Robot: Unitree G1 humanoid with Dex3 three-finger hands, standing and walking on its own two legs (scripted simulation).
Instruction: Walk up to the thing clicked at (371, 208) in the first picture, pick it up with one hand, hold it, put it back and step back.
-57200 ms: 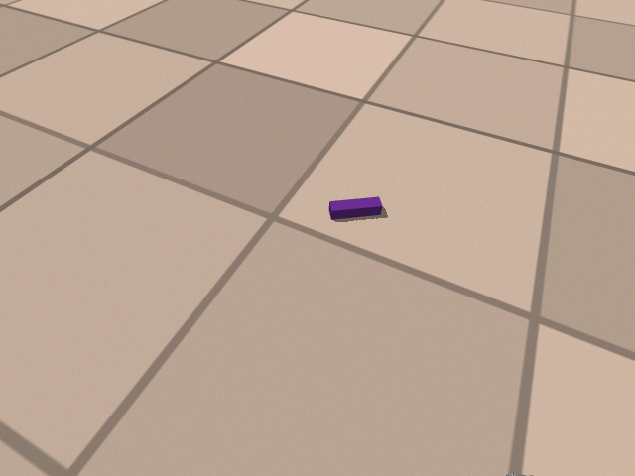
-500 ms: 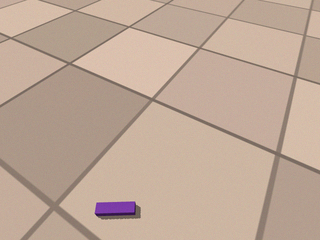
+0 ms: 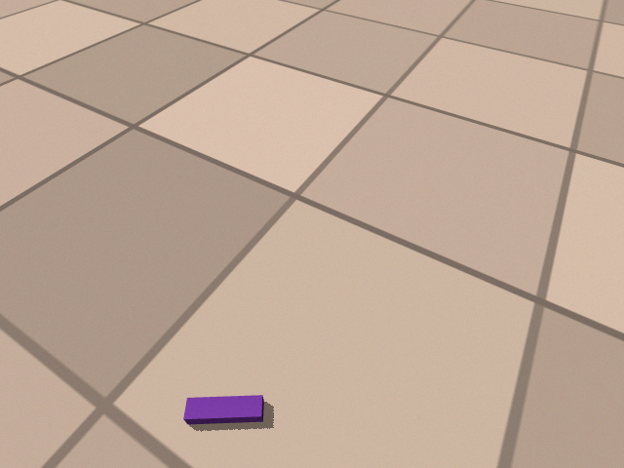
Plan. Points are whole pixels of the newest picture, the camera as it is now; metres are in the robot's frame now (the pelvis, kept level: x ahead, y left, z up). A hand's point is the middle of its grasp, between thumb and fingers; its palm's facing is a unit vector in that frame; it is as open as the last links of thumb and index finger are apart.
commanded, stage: stand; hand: left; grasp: from above
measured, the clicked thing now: (225, 409) +0.41 +0.25 -0.76
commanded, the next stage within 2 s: step back in 0.52 s
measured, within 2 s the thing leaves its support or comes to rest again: neither
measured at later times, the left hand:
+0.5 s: hand out of the picture +0.08 +0.24 -0.16, palm faces -0.01 -0.94 -0.33, open 7.4 cm
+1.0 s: hand out of the picture +0.09 +0.30 -0.18, palm faces -0.07 -0.93 -0.35, open 7.4 cm
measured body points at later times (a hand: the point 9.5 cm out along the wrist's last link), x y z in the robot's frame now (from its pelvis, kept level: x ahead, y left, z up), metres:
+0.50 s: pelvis +0.01 +0.00 +0.00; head +0.02 -0.01 +0.45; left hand +0.08 +0.29 -0.13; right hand +0.08 -0.30 -0.14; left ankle +0.01 +0.12 -0.75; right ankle -0.01 -0.12 -0.75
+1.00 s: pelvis -0.06 +0.04 -0.02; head +0.02 +0.08 +0.42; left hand +0.09 +0.35 -0.16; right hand -0.01 -0.28 -0.12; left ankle -0.05 +0.13 -0.75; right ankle -0.06 -0.10 -0.69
